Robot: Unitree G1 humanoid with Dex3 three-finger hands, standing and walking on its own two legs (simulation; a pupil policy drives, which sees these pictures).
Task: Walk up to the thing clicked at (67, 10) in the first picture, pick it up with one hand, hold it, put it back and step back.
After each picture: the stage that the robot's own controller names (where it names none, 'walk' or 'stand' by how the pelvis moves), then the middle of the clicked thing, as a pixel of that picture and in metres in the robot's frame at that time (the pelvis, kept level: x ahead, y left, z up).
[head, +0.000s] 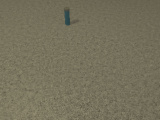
stand; (67, 16) +1.93 +0.25 -0.66
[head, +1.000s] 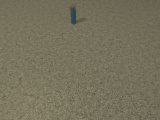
walk; (73, 15) +1.80 +0.27 -0.64
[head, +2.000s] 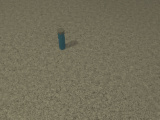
walk; (61, 39) +1.26 +0.29 -0.62
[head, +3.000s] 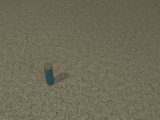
walk; (49, 75) +0.85 +0.27 -0.64
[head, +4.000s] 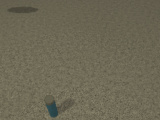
walk; (51, 106) +0.58 +0.25 -0.64
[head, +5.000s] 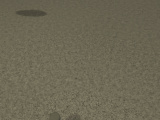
stand; out of the picture +0.45 +0.20 -0.65
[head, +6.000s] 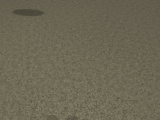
stand; out of the picture +0.43 +0.22 -0.66
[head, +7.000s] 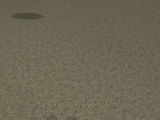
stand; out of the picture +0.44 +0.23 -0.66
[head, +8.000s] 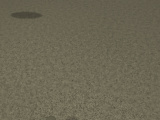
stand; out of the picture +0.43 +0.23 -0.66
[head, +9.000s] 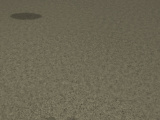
stand; out of the picture +0.42 +0.23 -0.66
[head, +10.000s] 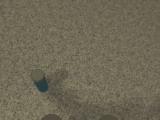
go down; (40, 81) +0.47 +0.22 -0.47
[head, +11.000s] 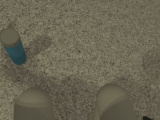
go down; (15, 49) +0.51 +0.27 -0.27
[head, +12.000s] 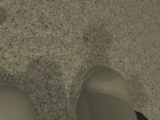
close in; out of the picture +0.49 +0.31 -0.18
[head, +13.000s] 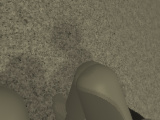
close; out of the picture +0.48 +0.32 -0.16
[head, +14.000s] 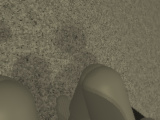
lift; out of the picture +0.41 +0.28 -0.16
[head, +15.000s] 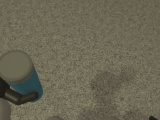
lift; (26, 82) +0.33 +0.18 +0.04
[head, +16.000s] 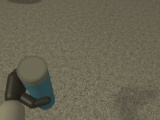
hold; (40, 87) +0.31 +0.15 +0.06
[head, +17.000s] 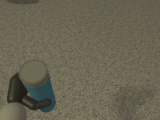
hold; (41, 90) +0.31 +0.15 +0.04
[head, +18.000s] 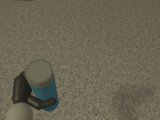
crouch; (45, 90) +0.32 +0.14 +0.03
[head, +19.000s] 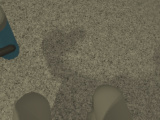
crouch; (1, 37) +0.48 +0.22 -0.03
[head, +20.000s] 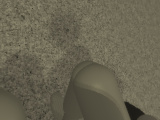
lower; out of the picture +0.45 +0.30 -0.17
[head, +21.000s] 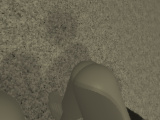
lower; out of the picture +0.46 +0.31 -0.17
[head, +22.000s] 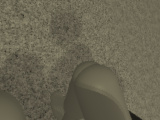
lower; out of the picture +0.45 +0.31 -0.17
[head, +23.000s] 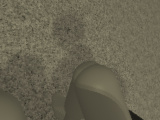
lower; out of the picture +0.46 +0.31 -0.16
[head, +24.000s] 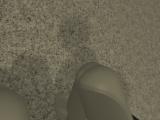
draw back; out of the picture +0.46 +0.28 -0.17
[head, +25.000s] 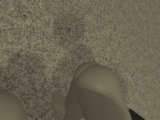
rise; out of the picture +0.46 +0.29 -0.18
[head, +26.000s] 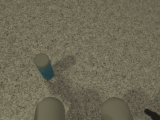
walk; (45, 68) +0.48 +0.20 -0.38
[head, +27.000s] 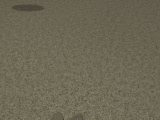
stand; out of the picture +0.43 +0.17 -0.60
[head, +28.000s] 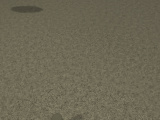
stand; out of the picture +0.43 +0.17 -0.60
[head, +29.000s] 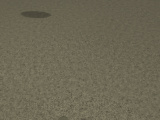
stand; out of the picture +0.43 +0.15 -0.65
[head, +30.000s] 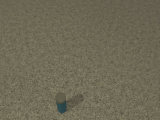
walk; (61, 103) +0.48 +0.12 -0.64
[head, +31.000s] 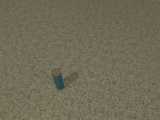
walk; (58, 79) +0.67 +0.22 -0.62
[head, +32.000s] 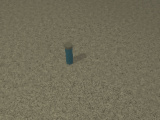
stand; (69, 54) +1.04 +0.17 -0.63
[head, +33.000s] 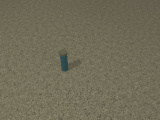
stand; (64, 61) +1.04 +0.21 -0.65
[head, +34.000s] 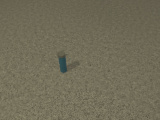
stand; (62, 62) +1.05 +0.22 -0.66
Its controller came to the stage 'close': yes
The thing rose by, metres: 0.69
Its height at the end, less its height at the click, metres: +0.00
